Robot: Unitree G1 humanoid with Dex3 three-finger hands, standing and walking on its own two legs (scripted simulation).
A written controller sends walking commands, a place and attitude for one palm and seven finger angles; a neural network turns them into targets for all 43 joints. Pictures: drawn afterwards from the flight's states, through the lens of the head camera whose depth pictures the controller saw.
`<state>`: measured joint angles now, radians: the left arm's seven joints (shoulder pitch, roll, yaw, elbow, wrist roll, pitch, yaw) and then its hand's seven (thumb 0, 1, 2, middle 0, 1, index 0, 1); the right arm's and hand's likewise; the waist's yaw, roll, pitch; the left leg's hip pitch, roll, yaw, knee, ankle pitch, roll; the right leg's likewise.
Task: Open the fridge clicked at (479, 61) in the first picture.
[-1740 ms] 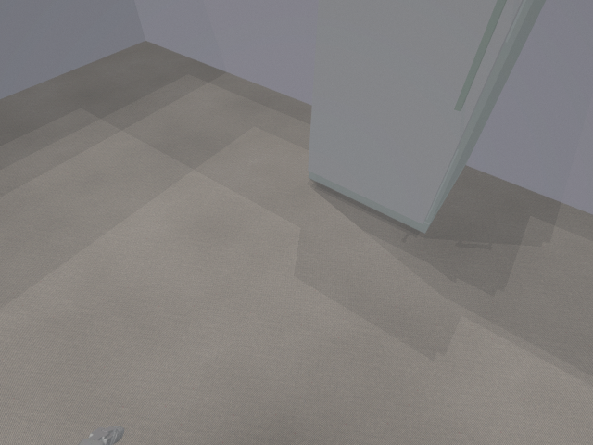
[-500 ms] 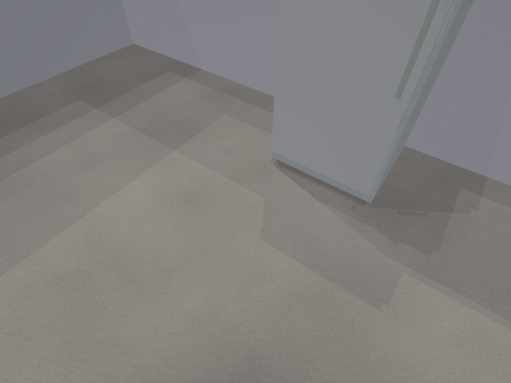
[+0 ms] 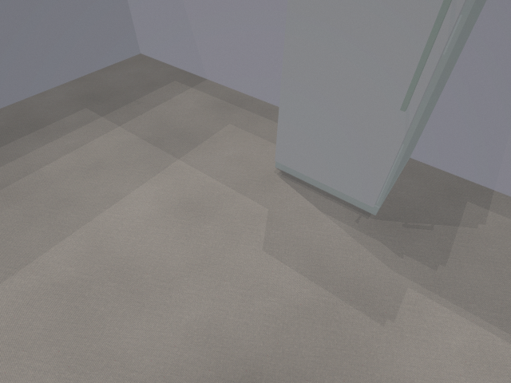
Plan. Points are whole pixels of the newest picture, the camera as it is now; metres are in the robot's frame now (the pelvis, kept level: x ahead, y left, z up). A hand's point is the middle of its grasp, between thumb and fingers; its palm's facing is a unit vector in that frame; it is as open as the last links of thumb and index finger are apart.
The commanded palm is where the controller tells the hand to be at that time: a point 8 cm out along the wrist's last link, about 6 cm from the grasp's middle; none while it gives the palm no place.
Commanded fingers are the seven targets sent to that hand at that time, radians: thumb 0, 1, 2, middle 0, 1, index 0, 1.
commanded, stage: walk to a spot facing it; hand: right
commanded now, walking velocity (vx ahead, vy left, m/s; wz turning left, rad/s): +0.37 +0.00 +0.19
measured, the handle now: (426, 54) +1.07 -0.51 +0.08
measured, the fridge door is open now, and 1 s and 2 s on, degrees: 0 0 0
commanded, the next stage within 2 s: turn to face it in 1.04 s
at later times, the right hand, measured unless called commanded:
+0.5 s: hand (358, 342) +0.26 -0.20 -0.19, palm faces -0.12 +0.98 -0.15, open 7.3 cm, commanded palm none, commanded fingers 0.00 -0.90 -0.90 0.20 0.30 0.20 0.30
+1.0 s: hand (342, 265) +0.44 -0.20 -0.20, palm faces -0.14 +0.98 -0.11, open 7.3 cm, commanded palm none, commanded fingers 0.00 -0.90 -0.90 0.20 0.30 0.20 0.30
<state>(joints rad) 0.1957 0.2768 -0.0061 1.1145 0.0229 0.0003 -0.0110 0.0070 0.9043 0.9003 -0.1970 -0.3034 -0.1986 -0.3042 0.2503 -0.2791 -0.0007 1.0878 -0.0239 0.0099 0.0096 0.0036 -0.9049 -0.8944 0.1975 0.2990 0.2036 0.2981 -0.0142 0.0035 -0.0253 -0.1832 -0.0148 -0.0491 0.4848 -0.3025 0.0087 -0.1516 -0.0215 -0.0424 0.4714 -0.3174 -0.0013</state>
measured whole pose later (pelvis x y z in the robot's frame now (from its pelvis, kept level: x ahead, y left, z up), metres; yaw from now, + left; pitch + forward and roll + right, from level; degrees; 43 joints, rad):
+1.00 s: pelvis +0.43 -0.03 -0.02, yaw +14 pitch +0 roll +2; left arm 0.16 0.18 0.05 0.99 0.03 -0.07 -0.01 0.01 0.93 0.90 -0.19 -0.30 -0.19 -0.30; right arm 0.36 -0.16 -0.05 1.08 -0.02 -0.04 0.01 0.01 -0.91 -0.89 0.20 0.30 0.21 0.30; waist -0.03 0.04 0.03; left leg -0.16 0.01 0.06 0.65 -0.44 0.02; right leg -0.40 -0.13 -0.15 0.63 -0.21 0.00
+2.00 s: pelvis +0.61 +0.01 +0.00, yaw -3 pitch +1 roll +0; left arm 0.20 0.24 0.06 0.92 0.03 0.03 -0.01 0.01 0.90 0.90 -0.20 -0.30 -0.20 -0.30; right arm 0.13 -0.24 -0.08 0.89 -0.01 0.05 -0.02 0.01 -0.91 -0.89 0.20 0.30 0.20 0.30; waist 0.03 -0.02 0.07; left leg -0.41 0.05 0.01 0.83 -0.44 -0.08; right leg -0.32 0.02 0.03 0.51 -0.21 -0.02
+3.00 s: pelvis +0.59 +0.05 +0.00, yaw -30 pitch -1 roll -2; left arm 0.24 0.23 0.06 1.03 0.03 0.06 -0.03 0.01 0.91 0.90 -0.20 -0.30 -0.20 -0.30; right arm 0.26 -0.15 -0.03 0.97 -0.02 -0.02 -0.01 0.00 -0.90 -0.89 0.20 0.30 0.20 0.30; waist 0.00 -0.05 0.02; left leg -0.19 0.05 0.09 0.48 -0.27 0.02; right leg -0.42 0.01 0.01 0.96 -0.38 0.01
